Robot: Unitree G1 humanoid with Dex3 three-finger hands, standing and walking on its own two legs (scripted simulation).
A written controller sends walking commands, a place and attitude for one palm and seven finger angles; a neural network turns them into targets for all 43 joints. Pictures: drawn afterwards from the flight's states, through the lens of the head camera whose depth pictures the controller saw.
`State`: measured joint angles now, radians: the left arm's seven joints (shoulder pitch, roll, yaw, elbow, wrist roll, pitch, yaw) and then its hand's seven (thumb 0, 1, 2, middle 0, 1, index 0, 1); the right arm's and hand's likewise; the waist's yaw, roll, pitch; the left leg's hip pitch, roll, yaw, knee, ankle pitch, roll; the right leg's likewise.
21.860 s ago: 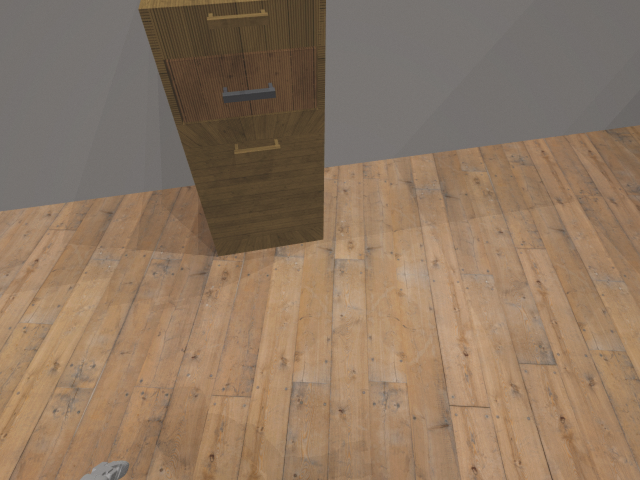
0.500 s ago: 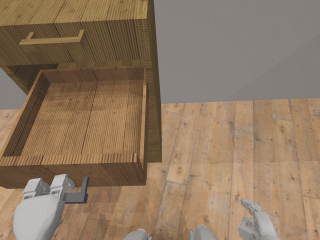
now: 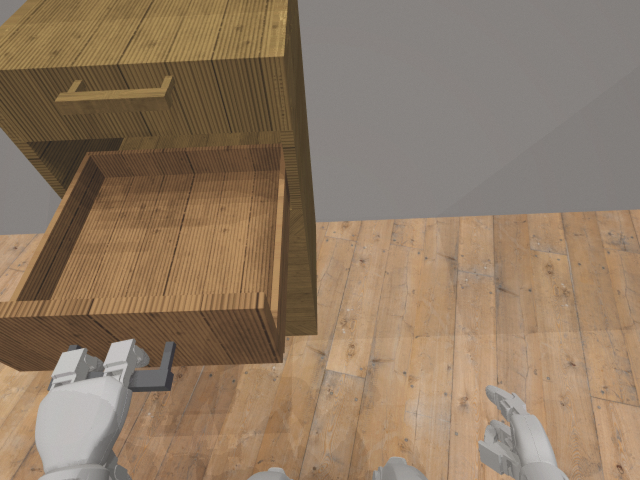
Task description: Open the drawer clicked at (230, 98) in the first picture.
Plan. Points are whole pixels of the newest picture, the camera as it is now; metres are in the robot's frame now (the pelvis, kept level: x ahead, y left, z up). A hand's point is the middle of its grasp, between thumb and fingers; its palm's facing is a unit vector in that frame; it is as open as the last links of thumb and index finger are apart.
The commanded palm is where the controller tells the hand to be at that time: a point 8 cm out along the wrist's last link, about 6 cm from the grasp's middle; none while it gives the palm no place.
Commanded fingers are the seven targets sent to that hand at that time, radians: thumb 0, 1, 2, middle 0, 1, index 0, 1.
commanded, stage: lift the hand off the handle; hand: left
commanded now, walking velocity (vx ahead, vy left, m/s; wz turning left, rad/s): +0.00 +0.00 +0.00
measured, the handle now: (116, 366) +0.24 +0.28 +0.00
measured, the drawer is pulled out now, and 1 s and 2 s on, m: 0.30 0.30 0.30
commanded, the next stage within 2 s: draw the hand back to the body in 1.52 s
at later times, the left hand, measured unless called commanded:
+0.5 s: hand (101, 407) +0.20 +0.28 +0.00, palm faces -0.03 -0.03 -1.00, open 13.4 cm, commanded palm +0.19 +0.27 +0.07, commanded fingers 0.00 -0.50 0.30 -0.30 -1.20 -0.30 -1.20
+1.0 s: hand (75, 385) +0.20 +0.27 +0.07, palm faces +0.03 -0.05 -1.00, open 13.2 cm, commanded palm +0.18 +0.27 +0.14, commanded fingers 0.00 -0.50 0.30 -0.30 -1.20 -0.30 -1.20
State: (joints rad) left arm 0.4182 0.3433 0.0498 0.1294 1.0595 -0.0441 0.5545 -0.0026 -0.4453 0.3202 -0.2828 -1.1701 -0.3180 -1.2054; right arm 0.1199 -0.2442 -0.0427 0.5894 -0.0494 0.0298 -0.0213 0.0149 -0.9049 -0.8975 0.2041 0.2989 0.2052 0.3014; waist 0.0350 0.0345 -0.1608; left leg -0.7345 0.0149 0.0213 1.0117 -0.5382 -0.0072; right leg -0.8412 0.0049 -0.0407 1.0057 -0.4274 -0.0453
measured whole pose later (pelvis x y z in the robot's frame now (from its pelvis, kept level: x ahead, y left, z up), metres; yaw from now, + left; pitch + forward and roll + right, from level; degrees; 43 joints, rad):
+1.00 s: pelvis +0.01 +0.00 +0.04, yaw +1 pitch +8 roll +1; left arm 0.43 0.41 0.03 -0.07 0.98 -0.04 0.37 0.00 -0.49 0.30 -0.31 -1.20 -0.44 -1.23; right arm 0.12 -0.24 -0.02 0.61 -0.03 0.00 -0.04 0.02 -0.90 -0.90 0.20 0.30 0.21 0.30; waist 0.09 0.08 -0.09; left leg -0.43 0.00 0.01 0.74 -0.44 0.00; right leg -0.54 0.00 -0.05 0.75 -0.35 -0.04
